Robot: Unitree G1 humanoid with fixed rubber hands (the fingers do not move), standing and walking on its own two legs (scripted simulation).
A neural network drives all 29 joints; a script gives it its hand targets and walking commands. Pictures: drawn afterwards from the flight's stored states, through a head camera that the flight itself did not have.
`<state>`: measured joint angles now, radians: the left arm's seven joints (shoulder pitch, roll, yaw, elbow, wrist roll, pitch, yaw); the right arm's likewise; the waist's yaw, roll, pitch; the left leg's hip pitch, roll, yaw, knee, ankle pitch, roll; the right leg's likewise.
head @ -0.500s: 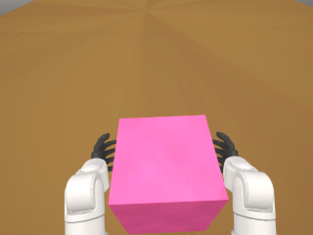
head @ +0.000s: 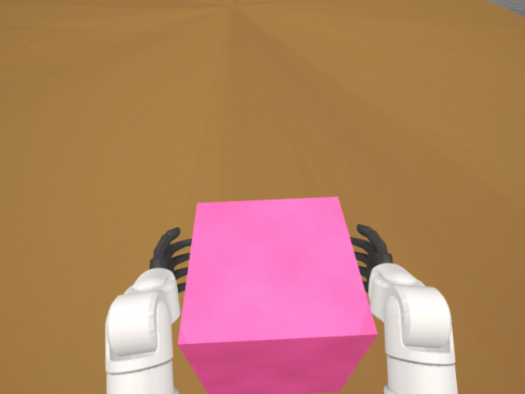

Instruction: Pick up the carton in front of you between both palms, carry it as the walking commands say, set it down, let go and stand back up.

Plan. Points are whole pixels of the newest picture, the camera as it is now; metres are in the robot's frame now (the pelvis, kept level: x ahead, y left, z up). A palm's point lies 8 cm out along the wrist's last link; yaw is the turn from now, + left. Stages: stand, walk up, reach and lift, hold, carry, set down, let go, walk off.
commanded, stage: carry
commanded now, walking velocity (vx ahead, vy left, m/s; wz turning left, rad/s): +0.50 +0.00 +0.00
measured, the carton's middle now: (271, 301) +0.26 +0.00 +0.02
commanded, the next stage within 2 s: none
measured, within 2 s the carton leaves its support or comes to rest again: neither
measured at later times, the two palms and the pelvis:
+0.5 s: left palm (203, 142) +0.58 +0.13 +0.10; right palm (344, 143) +0.59 -0.17 +0.09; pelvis +0.31 -0.03 +0.01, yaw +2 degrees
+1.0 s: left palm (197, 109) +0.72 +0.16 +0.09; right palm (321, 108) +0.73 -0.14 +0.09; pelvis +0.46 +0.00 +0.01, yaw +1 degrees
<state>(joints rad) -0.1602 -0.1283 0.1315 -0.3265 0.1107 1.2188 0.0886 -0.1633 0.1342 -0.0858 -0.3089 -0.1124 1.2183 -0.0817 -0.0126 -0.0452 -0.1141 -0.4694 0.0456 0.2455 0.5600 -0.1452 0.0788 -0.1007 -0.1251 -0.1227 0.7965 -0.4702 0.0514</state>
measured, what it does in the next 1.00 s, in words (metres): walks ahead: right foot, then left foot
